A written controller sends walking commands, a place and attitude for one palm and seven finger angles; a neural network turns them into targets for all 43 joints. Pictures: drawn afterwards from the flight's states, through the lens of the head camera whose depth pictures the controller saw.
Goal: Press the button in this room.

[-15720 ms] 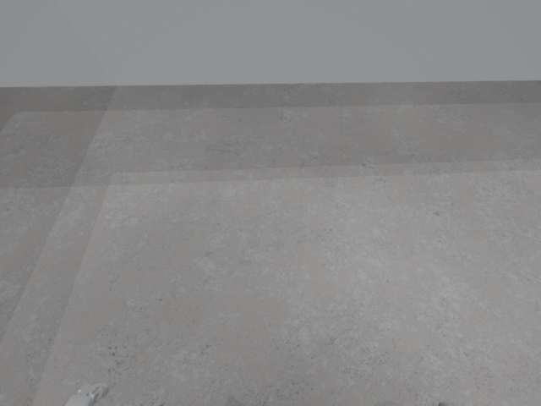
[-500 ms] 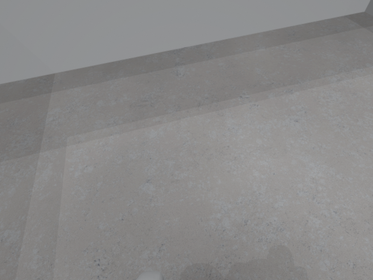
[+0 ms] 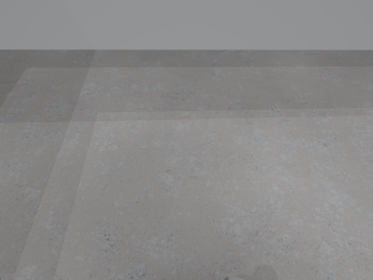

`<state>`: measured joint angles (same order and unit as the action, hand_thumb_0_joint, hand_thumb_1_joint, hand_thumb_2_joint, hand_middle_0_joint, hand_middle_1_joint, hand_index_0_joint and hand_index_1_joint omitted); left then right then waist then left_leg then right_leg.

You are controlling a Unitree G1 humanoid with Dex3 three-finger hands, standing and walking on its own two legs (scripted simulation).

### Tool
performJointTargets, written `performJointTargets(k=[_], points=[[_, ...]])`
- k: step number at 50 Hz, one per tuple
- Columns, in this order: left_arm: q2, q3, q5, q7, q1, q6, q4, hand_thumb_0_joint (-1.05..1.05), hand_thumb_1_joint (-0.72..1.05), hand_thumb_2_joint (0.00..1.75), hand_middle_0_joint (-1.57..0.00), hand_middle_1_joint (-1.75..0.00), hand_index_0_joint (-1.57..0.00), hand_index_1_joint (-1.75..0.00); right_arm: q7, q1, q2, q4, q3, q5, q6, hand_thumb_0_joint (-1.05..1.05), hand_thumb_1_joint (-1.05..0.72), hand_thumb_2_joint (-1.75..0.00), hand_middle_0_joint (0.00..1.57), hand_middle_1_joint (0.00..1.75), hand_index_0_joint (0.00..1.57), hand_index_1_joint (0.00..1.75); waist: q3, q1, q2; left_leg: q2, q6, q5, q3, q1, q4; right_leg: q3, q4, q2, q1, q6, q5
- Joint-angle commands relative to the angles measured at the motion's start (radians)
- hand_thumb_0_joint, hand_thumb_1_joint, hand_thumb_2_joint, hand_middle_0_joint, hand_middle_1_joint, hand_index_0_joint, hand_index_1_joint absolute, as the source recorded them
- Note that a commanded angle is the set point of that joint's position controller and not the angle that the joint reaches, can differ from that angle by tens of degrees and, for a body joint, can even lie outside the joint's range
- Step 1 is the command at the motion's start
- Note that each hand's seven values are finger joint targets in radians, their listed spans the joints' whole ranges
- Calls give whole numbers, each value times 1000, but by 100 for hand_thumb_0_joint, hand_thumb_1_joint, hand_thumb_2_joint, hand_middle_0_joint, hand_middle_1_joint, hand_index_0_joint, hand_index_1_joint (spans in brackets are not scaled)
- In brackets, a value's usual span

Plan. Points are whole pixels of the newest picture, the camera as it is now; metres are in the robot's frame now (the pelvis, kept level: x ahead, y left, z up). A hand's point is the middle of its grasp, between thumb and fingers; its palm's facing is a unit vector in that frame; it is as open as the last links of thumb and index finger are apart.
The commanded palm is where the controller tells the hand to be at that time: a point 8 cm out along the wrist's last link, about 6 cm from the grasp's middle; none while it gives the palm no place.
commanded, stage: turn or walk to find it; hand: left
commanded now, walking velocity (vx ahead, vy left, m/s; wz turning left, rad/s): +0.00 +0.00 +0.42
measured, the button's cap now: out of the picture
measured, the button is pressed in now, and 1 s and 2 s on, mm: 0 0 0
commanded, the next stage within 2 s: stand and wait in 0.28 s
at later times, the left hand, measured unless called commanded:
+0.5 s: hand out of the picture -0.01 +0.16 -0.16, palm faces +0.26 -0.93 -0.26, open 7.3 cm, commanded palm none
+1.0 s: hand out of the picture -0.04 +0.22 -0.16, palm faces +0.45 -0.86 -0.26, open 7.4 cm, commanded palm none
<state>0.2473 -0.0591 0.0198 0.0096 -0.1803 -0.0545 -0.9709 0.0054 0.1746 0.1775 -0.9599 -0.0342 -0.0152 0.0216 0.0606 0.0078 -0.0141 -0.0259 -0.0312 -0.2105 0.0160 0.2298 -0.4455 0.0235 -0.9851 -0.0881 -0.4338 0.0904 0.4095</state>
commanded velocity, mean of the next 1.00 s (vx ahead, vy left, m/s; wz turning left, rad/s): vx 0.00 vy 0.00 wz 0.47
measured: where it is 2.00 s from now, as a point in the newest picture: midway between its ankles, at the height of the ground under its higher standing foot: outside the picture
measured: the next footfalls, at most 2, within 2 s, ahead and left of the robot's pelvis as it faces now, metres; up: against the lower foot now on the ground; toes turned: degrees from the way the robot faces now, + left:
right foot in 0.14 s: +0.04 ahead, -0.15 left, +0.00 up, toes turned +1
left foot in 0.62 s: -0.05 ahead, +0.11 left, +0.00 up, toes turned +22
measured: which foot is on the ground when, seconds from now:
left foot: down 0.00-0.16, up 0.18-0.60, down 0.62-1.00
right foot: up 0.00-0.12, down 0.14-0.62, up 0.64-1.00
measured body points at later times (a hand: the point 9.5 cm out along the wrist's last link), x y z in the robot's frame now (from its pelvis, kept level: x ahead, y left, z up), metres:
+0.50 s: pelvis -0.02 -0.04 +0.00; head +0.01 -0.05 +0.44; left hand -0.02 +0.21 -0.14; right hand +0.07 -0.29 -0.16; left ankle -0.09 +0.11 -0.69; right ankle +0.00 -0.15 -0.74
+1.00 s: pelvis -0.05 -0.02 +0.00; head -0.02 +0.00 +0.45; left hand -0.07 +0.27 -0.14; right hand +0.12 -0.21 -0.15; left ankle -0.08 +0.09 -0.74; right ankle +0.02 -0.15 -0.69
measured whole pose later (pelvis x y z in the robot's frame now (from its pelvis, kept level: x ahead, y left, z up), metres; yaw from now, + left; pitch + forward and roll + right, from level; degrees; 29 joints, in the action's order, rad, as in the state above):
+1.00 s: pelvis -0.05 -0.02 +0.00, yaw +27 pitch +0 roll +0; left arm 0.25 -0.05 0.01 0.01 -0.12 -0.05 -0.93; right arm 0.00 0.20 0.19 -0.95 -0.05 -0.02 0.03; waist 0.08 -0.02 0.00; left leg -0.04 -0.02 -0.22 0.07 0.25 -0.47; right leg 0.01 -0.90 -0.07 -0.42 0.09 0.44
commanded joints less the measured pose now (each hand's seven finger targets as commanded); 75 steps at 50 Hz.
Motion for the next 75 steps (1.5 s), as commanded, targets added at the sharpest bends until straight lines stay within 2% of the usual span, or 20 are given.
performJointTargets(k=[1, 6, 8, 9, 13, 25, 29, 31, 32, 35, 39, 48, 53, 54, 55, 56, 57, 58, 61, 75], points=[[43, -6, -12, 10, 34, 27, 99, 0, 90, 90, -20, -30, -20, -30, 9, 53, 220, 46, -67, -11, -5, 0, -90, -90, 20, 30, 20, 30, -89, -40, 164, 260, -146, 350, 292, -100, 92, 3, 170, 25, 0, -10, 52], [79, -16, -14, 16, -100, 52, 68, 0, 90, 90, -20, -30, -20, -30, 2, 18, 190, 60, -71, 1, -1, 0, -90, -90, 20, 30, 20, 30, -146, 29, 106, 151, -52, 214, 262, 101, -46, 7, 611, 18, 356, -29, -226], [217, -42, 7, 26, -124, 63, 78, 0, 90, 90, -20, -30, -20, -30, -3, 5, 108, 100, -59, 5, 0, 0, -90, -90, 20, 30, 20, 30, -111, 54, -293, -49, 61, -362, 41, 378, -422, -379, 716, -380, 429, -200, -324], [200, -38, 0, 29, -97, 57, 92, 0, 90, 90, -20, -30, -20, -30, -4, -5, 151, 98, -73, -2, 11, 0, -90, -90, 20, 30, 20, 30, -87, 44, -169, -5, 55, -360, 77, 334, -579, -323, 714, -407, 299, -255, -348], [93, -15, -6, 23, 50, 64, 128, 0, 90, 90, -20, -30, -20, -30, -20, 88, 131, 17, -74, -11, 38, 0, -90, -90, 20, 30, 20, 30, 4, -37, -136, 34, 77, -156, 55, 332, -786, -78, 710, -213, 196, -175, -251], [164, -43, 13, 23, -116, 59, 58, 0, 90, 90, -20, -30, -20, -30, -17, -44, 101, 51, -39, 7, 14, 0, -90, -90, 20, 30, 20, 30, -84, 51, -200, 56, 96, -268, -77, 201, -314, 13, 553, -277, 401, -233, -668], [163, -42, -2, 17, -53, 44, 63, 0, 90, 90, -20, -30, -20, -30, -17, 65, 141, 28, -47, 6, -1, 0, -90, -90, 20, 30, 20, 30, -123, -27, -113, 60, 72, 25, -90, -74, 13, 109, 395, -239, 243, -130, -487], [51, -15, -10, 9, -26, 29, 121, 0, 90, 90, -20, -30, -20, -30, -9, 145, 311, 25, -87, -3, -12, 0, -90, -90, 20, 30, 20, 30, -123, -74, 336, 415, -96, 517, 368, -244, 122, 151, 30, -34, -140, -5, 238], [75, -13, -4, 14, 19, 19, 129, 0, 90, 90, -20, -30, -20, -30, -6, 165, 322, 10, -87, -4, -2, 0, -90, -90, 20, 30, 20, 30, -126, -87, 244, 450, -158, 490, 336, -181, 108, 60, -74, -42, -108, -23, 245], [87, -25, -3, 4, 48, 13, 97, 0, 90, 90, -20, -30, -20, -30, 12, 24, 241, 45, -63, -8, -5, 0, -90, -90, 20, 30, 20, 30, -35, -42, 224, 313, -122, 301, 247, -67, 131, 1, -149, -46, -133, -19, 64], [84, -20, -4, -3, 3, 23, 77, 0, 90, 90, -20, -30, -20, -30, 13, 24, 227, 59, -58, -1, -19, 0, -90, -90, 20, 30, 20, 30, -92, -23, 143, 250, -113, 430, 184, -150, 99, 3, -121, -18, -121, -3, -14], [64, -9, -13, 9, 84, 27, 131, 0, 90, 90, -20, -30, -20, -30, 7, 67, 236, 62, -75, -10, -5, 0, -90, -90, 20, 30, 20, 30, -95, -50, 168, 251, -144, 437, 314, -124, 68, -13, 121, 25, -39, 0, 47], [76, -16, -18, 13, -35, 43, 109, 0, 90, 90, -20, -30, -20, -30, 2, 10, 224, 84, -81, -5, 5, 0, -90, -90, 20, 30, 20, 30, -115, 15, 157, 177, -85, 300, 335, 84, -17, 19, 492, 59, 280, -20, -163], [121, -25, -12, 17, -82, 54, 101, 0, 90, 90, -20, -30, -20, -30, -2, 11, 191, 87, -78, 3, 4, 0, -90, -90, 20, 30, 20, 30, -129, 38, 53, 114, -33, 125, 295, 201, -91, -42, 622, -12, 423, -32, -223], [210, -42, 5, 26, -105, 64, 103, 0, 90, 90, -20, -30, -20, -30, -7, 36, 119, 103, -66, 9, 1, 0, -90, -90, 20, 30, 20, 30, -151, 45, -241, -23, 45, -204, 123, 366, -310, -302, 706, -277, 528, -117, -219], [236, -41, 1, 27, -92, 59, 120, 0, 90, 90, -20, -30, -20, -30, -3, 7, 149, 118, -75, 1, 8, 0, -90, -90, 20, 30, 20, 30, -106, 50, -262, -42, 62, -388, 78, 372, -522, -405, 729, -417, 369, -216, -277], [196, -37, -3, 29, -35, 57, 138, 0, 90, 90, -20, -30, -20, -30, -8, 24, 171, 101, -83, -6, 21, 0, -90, -90, 20, 30, 20, 30, -68, 20, -157, -5, 55, -329, 114, 340, -660, -332, 751, -382, 245, -239, -145], [168, -37, -5, 30, 31, 59, 150, 0, 90, 90, -20, -30, -20, -30, -15, 39, 163, 78, -86, -9, 33, 0, -90, -90, 20, 30, 20, 30, -18, -6, -190, 15, 56, -282, 112, 335, -729, -296, 781, -336, 160, -219, -35], [103, -14, -6, 24, 95, 63, 168, 0, 90, 90, -20, -30, -20, -30, -28, 114, 141, 32, -80, -13, 42, 0, -90, -90, 20, 30, 20, 30, -3, -54, -140, 35, 82, -137, 52, 324, -817, -69, 725, -212, 173, -163, -175], [182, -46, 12, 20, -98, 54, 77, 0, 90, 90, -20, -30, -20, -30, -20, -9, 111, 64, -42, 9, 11, 0, -90, -90, 20, 30, 20, 30, -116, 33, -210, 55, 91, -236, -100, 144, -233, 49, 529, -296, 384, -217, -604]])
